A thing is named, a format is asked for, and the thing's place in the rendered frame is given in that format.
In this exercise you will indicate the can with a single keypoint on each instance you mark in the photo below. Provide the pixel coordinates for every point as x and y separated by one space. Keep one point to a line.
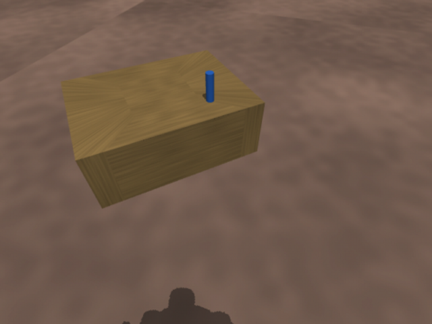
209 75

